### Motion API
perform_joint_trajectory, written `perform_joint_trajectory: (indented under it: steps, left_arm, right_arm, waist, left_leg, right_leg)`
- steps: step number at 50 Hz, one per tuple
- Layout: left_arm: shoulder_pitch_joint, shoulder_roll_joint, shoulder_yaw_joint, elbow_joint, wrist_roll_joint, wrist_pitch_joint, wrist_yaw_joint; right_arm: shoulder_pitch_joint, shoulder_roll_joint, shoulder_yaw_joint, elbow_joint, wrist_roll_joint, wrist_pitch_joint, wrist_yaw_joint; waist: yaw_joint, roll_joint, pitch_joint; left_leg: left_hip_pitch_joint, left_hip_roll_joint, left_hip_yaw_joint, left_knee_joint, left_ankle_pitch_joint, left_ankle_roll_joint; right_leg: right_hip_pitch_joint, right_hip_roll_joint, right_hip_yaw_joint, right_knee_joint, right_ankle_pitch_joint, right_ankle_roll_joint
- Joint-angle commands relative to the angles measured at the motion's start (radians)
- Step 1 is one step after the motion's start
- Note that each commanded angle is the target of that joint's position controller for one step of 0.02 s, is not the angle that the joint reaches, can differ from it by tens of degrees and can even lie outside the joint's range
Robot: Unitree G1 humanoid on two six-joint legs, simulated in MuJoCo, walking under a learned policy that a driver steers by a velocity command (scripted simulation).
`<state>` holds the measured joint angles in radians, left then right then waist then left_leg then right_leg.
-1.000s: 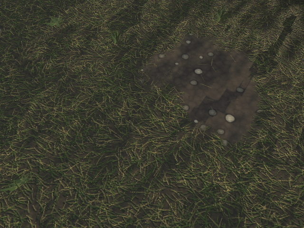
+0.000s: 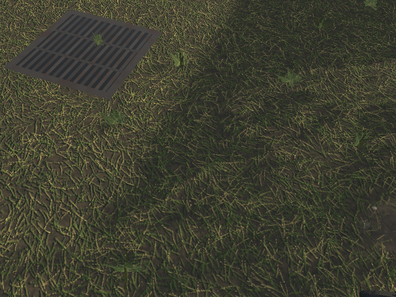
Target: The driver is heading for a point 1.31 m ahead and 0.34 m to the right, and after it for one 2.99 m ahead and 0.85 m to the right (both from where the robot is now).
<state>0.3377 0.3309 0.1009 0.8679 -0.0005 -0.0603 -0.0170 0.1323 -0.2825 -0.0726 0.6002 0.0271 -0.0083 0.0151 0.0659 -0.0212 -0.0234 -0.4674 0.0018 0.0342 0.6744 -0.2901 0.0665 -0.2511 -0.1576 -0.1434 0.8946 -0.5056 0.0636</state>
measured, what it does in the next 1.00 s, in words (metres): walks ahead: right foot, then left foot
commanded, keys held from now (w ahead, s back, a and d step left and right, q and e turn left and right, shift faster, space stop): w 0.42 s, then w+e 0.34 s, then e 0.24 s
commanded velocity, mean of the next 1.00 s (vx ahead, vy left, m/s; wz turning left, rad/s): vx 0.44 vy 0.00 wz -0.12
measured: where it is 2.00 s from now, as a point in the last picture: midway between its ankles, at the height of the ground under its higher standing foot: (204, 258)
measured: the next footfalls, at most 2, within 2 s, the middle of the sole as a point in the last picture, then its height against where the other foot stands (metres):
right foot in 0.42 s outside the picture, level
left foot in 0.88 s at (171, 234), level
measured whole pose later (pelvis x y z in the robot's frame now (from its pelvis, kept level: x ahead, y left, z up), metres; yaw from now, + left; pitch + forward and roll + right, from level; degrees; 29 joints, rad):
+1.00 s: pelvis +0.54 +0.05 +0.01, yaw -11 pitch +3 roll +0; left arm 0.32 0.32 0.07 0.75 -0.02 0.00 0.02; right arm 0.08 -0.25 -0.04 0.65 -0.02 -0.07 0.00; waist 0.05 -0.03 0.03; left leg -0.43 0.02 0.01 0.52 -0.14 0.01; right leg -0.44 0.04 0.09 1.13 -0.53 0.04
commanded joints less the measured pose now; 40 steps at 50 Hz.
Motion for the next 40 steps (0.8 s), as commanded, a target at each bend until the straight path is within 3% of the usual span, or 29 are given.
perform_joint_trajectory:
  steps: [1, 3, 4, 6, 8, 12, 15, 18, 20, 21, 22, 23, 24, 25, 26, 27, 28, 29, 31, 35, 38, 40]
  left_arm:
    - [-0.175, 0.117, 0.001, -0.151, -0.047, -0.080, -0.014]
    - [-0.155, 0.105, -0.002, -0.125, 0.001, -0.069, -0.002]
    - [-0.125, 0.101, 0.001, -0.113, 0.007, -0.055, -0.006]
    - [-0.099, 0.069, -0.007, -0.099, 0.006, -0.035, -0.015]
    - [-0.149, 0.039, -0.019, -0.113, 0.010, -0.030, -0.014]
    - [-0.307, -0.011, -0.047, -0.158, -0.003, -0.037, -0.023]
    - [-0.379, 0.002, -0.047, -0.189, -0.011, -0.040, -0.035]
    - [-0.384, 0.029, -0.041, -0.206, -0.008, -0.046, -0.048]
    - [-0.284, 0.068, -0.023, -0.183, 0.000, -0.049, -0.047]
    - [-0.146, 0.100, -0.005, -0.146, 0.004, -0.048, -0.041]
    - [0.032, 0.159, 0.008, -0.112, 0.010, -0.044, -0.034]
    - [0.126, 0.233, 0.030, -0.081, -0.002, -0.039, -0.038]
    - [0.120, 0.138, 0.004, -0.078, -0.031, -0.033, -0.038]
    - [0.021, 0.105, -0.007, -0.100, -0.029, -0.028, -0.030]
    - [-0.051, 0.093, -0.012, -0.123, -0.014, -0.024, -0.024]
    - [-0.091, 0.081, -0.016, -0.133, -0.004, -0.023, -0.023]
    - [-0.110, 0.064, -0.023, -0.139, 0.007, -0.027, -0.019]
    - [-0.120, 0.057, -0.025, -0.143, 0.006, -0.028, -0.017]
    - [-0.116, 0.066, -0.020, -0.140, -0.010, -0.029, -0.008]
    - [-0.077, 0.120, 0.000, -0.134, -0.022, -0.021, 0.014]
    - [-0.010, 0.127, 0.004, -0.120, -0.030, -0.007, 0.020]
    - [0.020, 0.124, 0.005, -0.112, -0.030, 0.009, 0.024]
  right_arm:
    - [0.385, -0.217, -0.061, 0.035, -0.019, -0.032, -0.005]
    - [0.204, -0.127, -0.027, 0.008, -0.012, -0.032, -0.002]
    - [0.144, -0.106, -0.018, -0.008, -0.023, -0.033, -0.006]
    - [0.123, -0.115, -0.019, -0.003, -0.028, -0.045, -0.014]
    - [0.148, -0.132, -0.022, 0.025, -0.022, -0.055, -0.021]
    - [0.218, -0.145, -0.024, 0.085, -0.012, -0.060, -0.034]
    - [0.274, -0.153, -0.028, 0.131, -0.006, -0.063, -0.032]
    - [0.286, -0.160, -0.033, 0.160, -0.004, -0.053, -0.035]
    - [0.269, -0.179, -0.036, 0.163, -0.009, -0.043, -0.038]
    - [0.249, -0.173, -0.029, 0.160, -0.011, -0.037, -0.039]
    - [0.257, -0.138, -0.011, 0.144, -0.029, -0.035, -0.042]
    - [0.429, -0.021, 0.022, 0.145, -0.027, -0.053, -0.023]
    - [0.354, -0.097, 0.011, 0.153, -0.022, -0.075, -0.017]
    - [0.225, -0.149, -0.004, 0.107, 0.004, -0.091, -0.011]
    - [0.148, -0.141, 0.003, 0.086, -0.001, -0.103, -0.014]
    - [0.114, -0.132, 0.001, 0.076, -0.022, -0.107, -0.017]
    - [0.126, -0.126, -0.003, 0.074, -0.033, -0.104, -0.021]
    - [0.150, -0.108, 0.000, 0.074, -0.036, -0.099, -0.023]
    - [0.161, -0.081, 0.009, 0.069, -0.040, -0.089, -0.026]
    - [0.008, -0.048, 0.029, 0.029, -0.039, -0.089, -0.023]
    - [-0.080, -0.059, 0.027, 0.010, -0.024, -0.100, -0.014]
    - [-0.110, -0.082, 0.017, -0.004, -0.026, -0.106, -0.011]
  waist:
    - [-0.204, 0.162, -0.166]
    - [-0.107, 0.105, -0.064]
    - [-0.065, 0.132, -0.043]
    - [-0.034, 0.095, -0.035]
    - [-0.043, 0.058, -0.008]
    - [-0.100, 0.084, 0.043]
    - [-0.124, 0.090, 0.080]
    - [-0.107, 0.102, 0.082]
    - [-0.051, 0.129, 0.004]
    - [0.023, 0.120, -0.081]
    - [0.083, 0.046, -0.221]
    - [0.013, -0.239, -0.399]
    - [0.052, -0.204, -0.397]
    - [0.050, -0.147, -0.207]
    - [0.027, -0.032, -0.116]
    - [-0.005, 0.014, -0.042]
    - [-0.042, -0.002, -0.028]
    - [-0.065, -0.027, -0.024]
    - [-0.085, -0.045, -0.014]
    - [-0.042, -0.043, 0.026]
    - [-0.002, -0.053, 0.025]
    - [0.002, -0.058, 0.028]
  left_leg:
    - [0.778, 0.343, -0.655, -0.372, 0.041, 0.291]
    - [0.513, 0.260, -0.423, -0.360, 0.259, 0.216]
    - [0.417, 0.230, -0.358, -0.387, 0.333, 0.198]
    - [0.352, 0.205, -0.289, -0.431, 0.454, 0.197]
    - [0.336, 0.189, -0.226, -0.457, 0.521, 0.186]
    - [0.320, 0.146, -0.134, -0.478, 0.462, 0.137]
    - [0.377, 0.182, -0.155, -0.477, 0.400, 0.133]
    - [0.494, 0.222, -0.172, -0.410, 0.497, 0.111]
    - [0.538, 0.206, -0.161, -0.273, 0.819, 0.087]
    - [0.495, 0.161, -0.125, -0.102, 0.921, 0.061]
    - [0.310, 0.110, -0.088, 0.181, 0.687, 0.028]
    - [-0.099, -0.079, -0.083, 0.611, -0.008, -0.057]
    - [-0.230, -0.072, -0.180, 0.696, -0.254, -0.049]
    - [-0.313, -0.011, -0.165, 0.702, -0.186, -0.040]
    - [-0.287, 0.031, -0.147, 0.641, -0.109, -0.030]
    - [-0.256, 0.060, -0.135, 0.563, -0.065, -0.032]
    - [-0.184, 0.086, -0.141, 0.509, -0.032, -0.035]
    - [-0.148, 0.091, -0.137, 0.463, -0.024, -0.045]
    - [-0.118, 0.095, -0.113, 0.356, -0.027, -0.075]
    - [-0.048, 0.066, -0.089, 0.056, 0.218, -0.115]
    - [0.016, 0.021, -0.089, -0.078, 0.348, -0.131]
    - [0.037, -0.002, -0.103, -0.147, 0.334, -0.124]
  right_leg:
    - [-0.790, 0.079, 0.166, 0.499, 0.013, -0.045]
    - [-0.650, 0.007, 0.179, 0.331, 0.184, -0.055]
    - [-0.566, -0.007, 0.187, 0.274, 0.239, -0.050]
    - [-0.500, 0.013, 0.168, 0.210, 0.324, -0.034]
    - [-0.494, 0.029, 0.161, 0.081, 0.416, -0.023]
    - [-0.402, 0.089, 0.130, -0.249, 0.648, -0.037]
    - [-0.385, 0.111, 0.140, -0.342, 0.670, -0.068]
    - [-0.388, 0.122, 0.147, -0.388, 0.567, -0.121]
    - [-0.226, 0.181, 0.096, -0.379, 0.462, -0.158]
    - [-0.025, 0.197, 0.077, -0.386, 0.489, -0.190]
    - [0.282, 0.048, 0.244, -0.337, 0.552, -0.255]
    - [0.672, -0.197, 0.772, -0.425, 0.288, -0.461]
    - [0.692, -0.184, 0.939, -0.573, 0.116, -0.434]
    - [0.548, -0.154, 0.791, -0.597, 0.098, -0.379]
    - [0.385, -0.116, 0.695, -0.616, 0.175, -0.350]
    - [0.241, -0.089, 0.625, -0.636, 0.283, -0.347]
    - [0.153, -0.058, 0.577, -0.661, 0.357, -0.341]
    - [0.108, -0.036, 0.547, -0.681, 0.396, -0.346]
    - [0.036, -0.021, 0.485, -0.711, 0.440, -0.359]
    - [-0.071, 0.031, 0.384, -0.725, 0.422, -0.317]
    - [-0.062, 0.037, 0.395, -0.687, 0.385, -0.290]
    - [-0.014, 0.035, 0.428, -0.613, 0.437, -0.265]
